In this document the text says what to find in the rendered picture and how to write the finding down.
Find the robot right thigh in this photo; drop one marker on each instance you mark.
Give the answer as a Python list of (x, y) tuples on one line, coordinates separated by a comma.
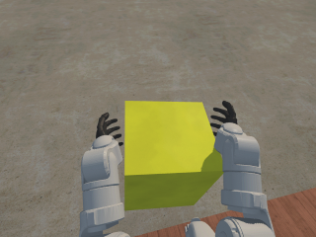
[(198, 229)]

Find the robot right forearm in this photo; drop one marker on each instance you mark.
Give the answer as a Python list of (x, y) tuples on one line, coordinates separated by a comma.
[(241, 166)]

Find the right robot shin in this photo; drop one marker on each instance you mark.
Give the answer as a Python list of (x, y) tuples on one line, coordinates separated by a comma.
[(195, 219)]

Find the carton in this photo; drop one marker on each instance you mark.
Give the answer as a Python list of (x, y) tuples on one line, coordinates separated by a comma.
[(169, 154)]

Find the right robot upper arm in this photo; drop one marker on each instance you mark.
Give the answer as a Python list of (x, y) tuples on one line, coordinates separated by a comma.
[(232, 226)]

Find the robot left forearm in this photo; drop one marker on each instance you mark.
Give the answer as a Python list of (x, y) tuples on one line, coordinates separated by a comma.
[(102, 208)]

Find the right robot hand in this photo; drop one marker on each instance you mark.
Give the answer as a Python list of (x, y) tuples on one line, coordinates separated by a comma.
[(230, 115)]

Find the left robot hand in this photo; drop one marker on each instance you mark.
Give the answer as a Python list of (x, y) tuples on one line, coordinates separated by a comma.
[(102, 127)]

